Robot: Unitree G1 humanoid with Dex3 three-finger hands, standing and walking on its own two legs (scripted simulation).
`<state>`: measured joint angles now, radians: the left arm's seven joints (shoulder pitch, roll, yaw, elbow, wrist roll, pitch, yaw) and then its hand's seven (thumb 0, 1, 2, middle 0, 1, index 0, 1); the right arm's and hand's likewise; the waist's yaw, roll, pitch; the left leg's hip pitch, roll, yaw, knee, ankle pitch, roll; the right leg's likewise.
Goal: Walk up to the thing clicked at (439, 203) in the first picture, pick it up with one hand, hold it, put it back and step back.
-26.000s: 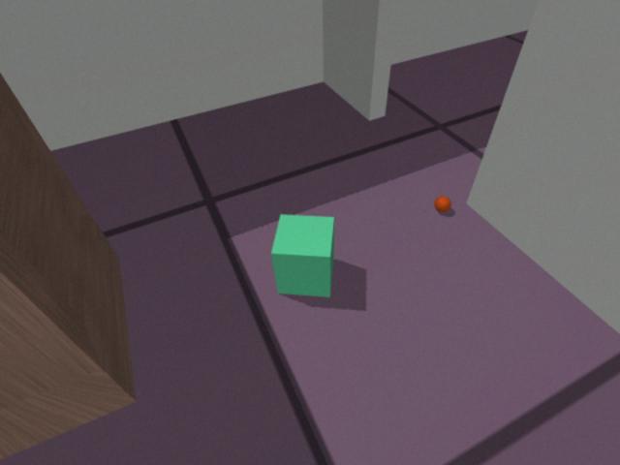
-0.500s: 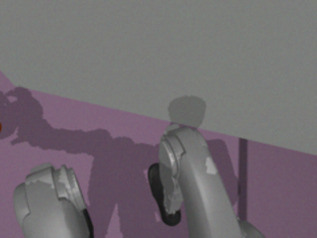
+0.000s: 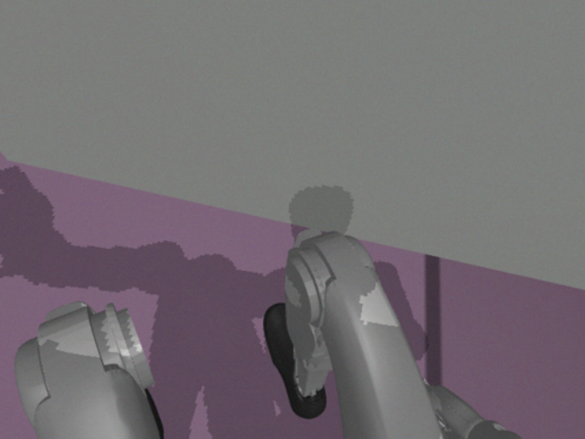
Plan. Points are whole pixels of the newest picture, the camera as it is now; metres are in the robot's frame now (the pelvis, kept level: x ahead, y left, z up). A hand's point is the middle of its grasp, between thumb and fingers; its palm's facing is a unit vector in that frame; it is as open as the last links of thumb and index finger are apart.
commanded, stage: rest palm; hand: left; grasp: from above
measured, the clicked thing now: out of the picture +0.43 +0.33 -0.25
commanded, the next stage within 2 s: close in 0.02 s
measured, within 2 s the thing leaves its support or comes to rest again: neither
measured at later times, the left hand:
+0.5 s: hand out of the picture +0.42 +0.33 -0.23, palm faces -0.43 -0.15 -0.89, open 13.3 cm
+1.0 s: hand out of the picture +0.42 +0.33 -0.23, palm faces -0.42 -0.15 -0.89, open 12.0 cm
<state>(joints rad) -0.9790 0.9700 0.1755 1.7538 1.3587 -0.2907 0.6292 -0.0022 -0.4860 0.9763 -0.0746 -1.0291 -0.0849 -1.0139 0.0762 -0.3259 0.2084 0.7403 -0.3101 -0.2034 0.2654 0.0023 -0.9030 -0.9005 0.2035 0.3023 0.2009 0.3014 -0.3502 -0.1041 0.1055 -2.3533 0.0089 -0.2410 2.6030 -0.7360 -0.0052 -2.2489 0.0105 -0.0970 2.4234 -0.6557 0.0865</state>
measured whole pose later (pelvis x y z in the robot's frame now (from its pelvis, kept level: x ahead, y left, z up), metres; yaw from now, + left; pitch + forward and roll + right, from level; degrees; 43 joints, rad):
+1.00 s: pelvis +0.00 +0.00 +0.00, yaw -1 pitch +25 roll -14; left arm -0.98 0.99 0.16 1.77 1.33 -0.27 0.66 0.00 -0.23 0.89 -0.17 -1.15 -0.23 -1.08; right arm 0.06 -0.35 0.25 0.73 -0.31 -0.27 0.31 0.00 -0.90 -0.90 0.20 0.30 0.20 0.30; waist -0.36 -0.12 0.14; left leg -2.35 0.01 -0.26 2.62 -0.73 0.00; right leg -2.23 0.02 -0.12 2.42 -0.65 0.09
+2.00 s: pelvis -0.01 +0.00 +0.00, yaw -1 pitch +25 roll -14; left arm -0.99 1.01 0.15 1.78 1.31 -0.27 0.66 -0.02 0.03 0.57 -0.47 -0.99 -0.63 -0.88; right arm 0.06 -0.36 0.27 0.72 -0.31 -0.28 0.30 0.00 -0.90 -0.90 0.20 0.30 0.20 0.30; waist -0.37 -0.13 0.17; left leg -2.34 0.01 -0.27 2.60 -0.73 -0.01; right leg -2.22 0.02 -0.12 2.40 -0.64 0.08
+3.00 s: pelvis -0.01 -0.01 +0.04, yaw +5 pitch +32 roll -9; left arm -0.91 0.78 0.11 1.37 1.25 -0.25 0.33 -0.01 -0.02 0.54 -0.64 -0.79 -0.76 -0.75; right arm 0.16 -0.31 0.06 0.73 -0.14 -0.08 0.21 0.00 -0.91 -0.90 0.20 0.30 0.20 0.30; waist -0.23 0.01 -0.04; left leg -2.31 0.00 -0.16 2.42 -0.68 -0.01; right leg -2.23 -0.02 -0.05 2.30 -0.64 0.06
